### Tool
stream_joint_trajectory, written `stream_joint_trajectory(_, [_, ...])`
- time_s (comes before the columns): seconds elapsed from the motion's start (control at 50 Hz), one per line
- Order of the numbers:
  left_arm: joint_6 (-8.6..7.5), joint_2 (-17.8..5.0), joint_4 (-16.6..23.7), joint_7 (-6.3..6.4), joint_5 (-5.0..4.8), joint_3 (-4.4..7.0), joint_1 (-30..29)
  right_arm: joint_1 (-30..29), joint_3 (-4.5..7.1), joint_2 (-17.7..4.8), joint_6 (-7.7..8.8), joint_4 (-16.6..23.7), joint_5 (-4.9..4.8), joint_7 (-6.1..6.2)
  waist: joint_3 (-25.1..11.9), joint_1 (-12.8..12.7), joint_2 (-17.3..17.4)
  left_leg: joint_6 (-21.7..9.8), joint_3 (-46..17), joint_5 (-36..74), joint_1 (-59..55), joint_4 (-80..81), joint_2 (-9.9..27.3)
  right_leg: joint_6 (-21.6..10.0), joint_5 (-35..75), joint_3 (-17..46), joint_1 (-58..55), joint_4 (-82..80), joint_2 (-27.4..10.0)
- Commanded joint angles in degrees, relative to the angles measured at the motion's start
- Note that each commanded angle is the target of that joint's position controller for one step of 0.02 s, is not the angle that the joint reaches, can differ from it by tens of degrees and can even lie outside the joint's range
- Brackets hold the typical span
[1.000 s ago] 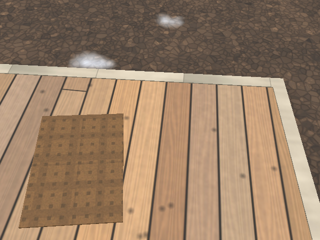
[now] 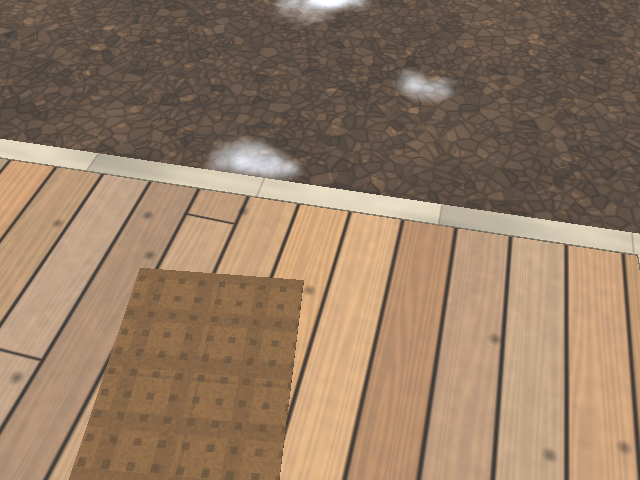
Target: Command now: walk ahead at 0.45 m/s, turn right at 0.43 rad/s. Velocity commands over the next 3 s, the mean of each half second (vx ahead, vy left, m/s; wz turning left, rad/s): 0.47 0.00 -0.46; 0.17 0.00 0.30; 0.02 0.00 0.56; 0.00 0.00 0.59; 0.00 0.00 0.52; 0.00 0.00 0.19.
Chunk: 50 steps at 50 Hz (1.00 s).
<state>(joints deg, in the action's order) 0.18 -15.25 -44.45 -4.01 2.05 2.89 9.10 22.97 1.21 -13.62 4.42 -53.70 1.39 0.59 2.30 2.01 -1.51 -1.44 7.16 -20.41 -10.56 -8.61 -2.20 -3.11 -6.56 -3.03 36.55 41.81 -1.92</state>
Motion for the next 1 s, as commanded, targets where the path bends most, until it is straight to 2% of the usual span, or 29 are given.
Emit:
stream_joint_trajectory(0.02, [-0.99, -2.5, 6.0, 0.05, -0.03, 0.1, -5.5, -0.4, 1.77, -9.7, 0.71, 1.6, 0.01, 0.65, 3.8, -1.1, 7.0, -5.8, 0.5, 55.4, 5.7, -6.3, 16.0, -3.5, -2.6, -5.0, -5.9, -4.9, 3.3])
stream_joint_trajectory(0.06, [-1.3, -4.9, 3.3, 0.68, 0.09, 1.25, 4.8, -0.7, 2.23, -11.6, -0.15, 1.4, 0.39, 1.03, -3.5, -5.7, 7.9, -4.9, 2.4, 68.4, 5.6, -23.2, 16.2, -6.2, -7.3, -5.9, -18.0, -6.4, 7.3])
stream_joint_trajectory(0.08, [-1.74, -6.9, 0.5, 1.26, 0.61, 2.35, 13.4, -0.8, 2.2, -11.9, -0.44, 1.8, 0.21, 1.08, -8.5, -9.6, 6.1, -3.8, 3.5, 61.2, 12.0, -36.5, 14.8, -8.0, -6.7, -3.9, -30.9, -10.4, 8.2])
stream_joint_trajectory(0.1, [-1.7, -13.0, -0.4, 2.29, 1.22, 4.26, 19.4, 0.9, 1.21, -8.5, -0.1, 4.1, -0.64, 0.48, -14.7, -11.0, -2.3, -2.0, 4.2, 38.1, 28.3, -56.3, 10.9, -13.1, -18.9, 14.5, -46.7, -14.1, -4.2])
stream_joint_trajectory(0.12, [-1.36, -16.1, 0.8, 2.33, -0.31, 4.94, 16.5, 0.1, 0.99, -5.8, 0.54, 7.1, -0.99, -0.47, -20.4, -7.4, -12.4, 0.2, -2.4, -7.5, 45.2, -74.6, -1.4, -20.0, -18.2, 47.5, -54.7, -24.2, -18.1])
stream_joint_trajectory(0.14, [-1.06, -15.4, 0.4, 2.35, -1.85, 5.03, 14.8, -6.3, 1.71, -9.6, 1.1, 8.5, -0.13, -0.79, -16.7, -9.1, -4.1, -0.6, -11.1, -3.6, 50.2, -76.7, 1.9, -19.4, -14.3, 43.9, -51.6, -26.1, -16.4])
stream_joint_trajectory(0.16, [-1.09, -12.8, 0.0, 2.89, -1.82, 4.32, 12.0, -7.8, 1.27, -8.5, 1.76, 9.4, -0.64, -1.06, -9.2, -6.9, -1.0, -1.1, -10.7, 1.1, 51.0, -73.2, 4.8, -18.0, -9.8, 35.6, -43.6, -26.4, -15.4])
stream_joint_trajectory(0.18, [-1.3, -9.8, -0.2, 3.12, -1.68, 3.49, 10.0, -7.3, 1.09, -7.8, 1.98, 9.0, -0.46, -1.0, -4.0, -4.5, 2.7, -1.0, -10.2, 3.0, 48.3, -66.9, 7.1, -15.5, -3.6, 30.0, -35.3, -27.5, -12.7])
stream_joint_trajectory(0.2, [-1.68, -8.4, -0.3, 3.35, -1.74, 2.96, 8.1, -7.2, 1.06, -7.4, 1.21, 9.3, 0.39, -0.94, -1.9, -2.3, 2.9, -0.4, -10.5, 2.9, 45.3, -62.9, 8.3, -14.0, 0.6, 25.9, -29.8, -28.2, -9.6])
stream_joint_trajectory(0.24, [-2.57, -7.5, 0.2, 3.32, -1.75, 2.46, 6.5, -4.5, 0.78, -6.5, -1.02, 8.6, 1.68, -1.22, -2.2, -0.2, 1.5, 1.1, -9.7, 2.9, 41.1, -59.2, 8.6, -13.5, 5.5, 21.2, -24.8, -29.6, -6.5])
stream_joint_trajectory(0.3, [-3.44, -8.8, -0.5, 3.16, -2.03, 2.78, 8.5, -8.1, 0.78, -6.0, -2.47, 10.4, 1.8, -1.47, -0.8, -0.6, 0.5, 3.3, -8.1, 7.4, 43.8, -52.3, 8.9, -13.4, 4.0, 19.2, -22.2, -31.8, -4.4])
stream_joint_trajectory(0.34, [-3.45, -9.0, -1.0, 3.26, -2.07, 2.86, 10.9, -13.7, 0.91, -6.3, -2.6, 12.5, 1.64, -1.46, 1.1, -2.4, -0.1, 4.5, -7.9, 12.5, 47.9, -46.2, 9.1, -12.5, 2.3, 20.1, -23.6, -32.8, -3.8])
stream_joint_trajectory(0.4, [-3.54, -8.9, -1.9, 3.43, -2.22, 2.85, 14.2, -18.5, 0.83, -6.0, -2.42, 13.9, 1.32, -1.74, 0.7, -4.5, -0.8, 4.9, -7.8, 19.3, 50.6, -38.1, 8.2, -10.6, 5.8, 19.7, -29.1, -31.9, -3.4])
stream_joint_trajectory(0.46, [-4.14, -7.5, -3.5, 3.82, -2.01, 2.17, 17.5, -22.7, 0.36, -5.1, -1.92, 14.7, 0.95, -2.35, 0.8, -6.9, -1.2, 3.3, -6.0, 23.7, 50.0, -31.5, 7.3, -8.4, 13.4, 17.1, -34.1, -31.3, -3.7])
stream_joint_trajectory(0.5, [-4.28, -6.8, -4.5, 4.32, -1.57, 1.62, 18.6, -25.0, -0.06, -4.4, -1.45, 15.4, 0.65, -2.51, 1.7, -7.6, -0.8, 1.7, -4.1, 23.7, 48.2, -27.5, 5.7, -7.1, 26.3, 14.4, -36.5, -28.9, -3.9])
stream_joint_trajectory(0.54, [-4.26, -6.6, -5.2, 4.76, -0.98, 1.16, 18.6, -24.2, -0.25, -4.2, -0.79, 15.0, 0.38, -2.52, 0.8, -7.1, -1.8, -0.3, -3.2, 22.2, 42.9, -24.2, 3.4, -5.5, 36.2, 12.4, -38.0, -26.0, -4.4])
stream_joint_trajectory(0.56, [-4.35, -7.0, -5.4, 5.05, -0.73, 1.06, 17.7, -21.5, 0.02, -5.0, -0.51, 14.1, 0.38, -2.39, -0.3, -5.6, -2.8, -1.5, -3.4, 20.3, 39.3, -23.1, 2.1, -4.5, 41.2, 12.0, -38.9, -23.7, -4.8])
stream_joint_trajectory(0.6, [-4.52, -8.3, -5.6, 5.58, -0.42, 1.17, 15.1, -10.1, 1.02, -7.6, 0.28, 9.9, 0.38, -1.69, -4.5, -0.5, -3.6, -3.9, -3.8, 18.6, 29.1, -19.4, -1.0, -2.8, 50.8, 10.6, -41.1, -12.8, -4.2])
stream_joint_trajectory(0.62, [-4.7, -8.9, -5.4, 5.52, -0.89, 1.2, 13.5, -2.9, 1.26, -8.1, 1.11, 7.6, 0.61, -1.19, -7.2, 3.5, -2.0, -5.1, -5.3, 27.6, 20.1, -14.0, 0.7, -1.8, 45.4, 8.4, -38.1, -3.0, -2.3])
stream_joint_trajectory(0.64, [-5.15, -7.0, -3.4, 5.65, -1.45, 0.53, 13.9, 4.3, 2.06, -12.2, 1.4, 6.2, 1.33, -0.53, -14.2, 4.9, 4.0, -7.9, -16.7, 51.3, 5.5, -19.6, 12.3, -0.7, 22.3, 5.8, -27.8, 13.0, 1.2])
stream_joint_trajectory(0.66, [-4.54, -2.2, -4.3, 5.53, -3.75, -0.17, 24.9, 2.7, 3.44, -16.4, 0.58, 6.4, 0.61, -0.98, -23.1, -0.9, 17.2, -21.7, -37.6, 80.4, -10.2, -23.4, 28.3, 2.9, -28.7, 3.2, -10.4, 34.7, 10.5])
stream_joint_trajectory(0.68, [-3.77, -7.6, -5.1, 5.79, -1.09, 0.48, 21.4, 1.0, 3.35, -12.8, -0.3, 7.5, -2.28, -1.53, -23.9, -0.1, 5.9, -21.0, -38.4, 76.0, -5.9, -19.3, 24.2, 2.3, -23.9, 7.3, -8.7, 36.6, 7.7])
stream_joint_trajectory(0.7, [-3.56, -7.3, -3.5, 5.58, -0.73, 0.48, 14.7, -4.5, 3.01, -10.9, -0.65, 8.7, -2.45, -1.43, -15.3, -0.6, 4.5, -19.4, -31.7, 66.5, 1.7, -16.7, 21.1, 2.5, -20.1, 7.9, -5.8, 36.5, 5.6])
stream_joint_trajectory(0.72, [-3.37, -6.9, -2.7, 5.38, -0.25, 0.2, 11.5, -8.0, 2.37, -8.1, -1.21, 9.4, -2.01, -1.34, -10.3, -1.4, 1.8, -17.2, -28.1, 59.1, 8.3, -13.7, 17.8, 2.7, -17.7, 7.4, -5.1, 33.6, 3.6])
stream_joint_trajectory(0.74, [-2.58, -6.7, -2.0, 5.08, 0.05, 0.21, 9.5, -8.4, 2.18, -7.5, -1.59, 9.2, -2.02, -0.99, -7.1, -2.0, 2.0, -15.7, -25.7, 55.8, 12.9, -11.8, 15.5, 3.2, -16.7, 7.2, -5.3, 31.2, 2.4])
stream_joint_trajectory(0.76, [-1.5, -6.0, -1.7, 4.86, 0.34, 0.02, 10.4, -8.2, 2.18, -7.4, -2.02, 8.5, -2.0, -0.76, -6.2, -3.4, 2.9, -14.5, -23.9, 53.0, 17.4, -10.4, 13.5, 3.8, -15.8, 6.8, -8.0, 28.4, 1.9])
stream_joint_trajectory(0.82, [0.43, -4.2, -1.5, 5.04, 0.01, -0.42, 11.4, -7.9, 3.1, -9.5, -2.5, 8.4, -1.09, -1.05, -7.5, -4.5, 4.3, -13.7, -22.1, 48.3, 23.2, -9.5, 11.0, 5.2, -15.4, 5.6, -11.4, 23.7, 2.5])
stream_joint_trajectory(0.94, [2.11, -4.9, 1.2, 5.85, -0.22, -0.16, 3.0, -6.6, 4.47, -10.9, -4.82, 9.3, -0.56, -0.67, -5.9, -1.7, 7.4, -11.3, -28.4, 14.2, 26.2, -6.1, 8.7, 6.1, -12.6, 6.1, -7.9, 14.3, 1.8])
stream_joint_trajectory(1.0, [2.0, -4.9, 2.3, 6.17, -0.63, -0.24, -0.3, -5.8, 5.01, -11.2, -5.68, 9.5, -0.33, -0.41, -4.4, -0.2, 8.3, -10.7, -32.5, 5.3, 24.8, -5.7, 8.5, 6.0, -13.0, 7.0, -6.9, 9.5, 2.3])
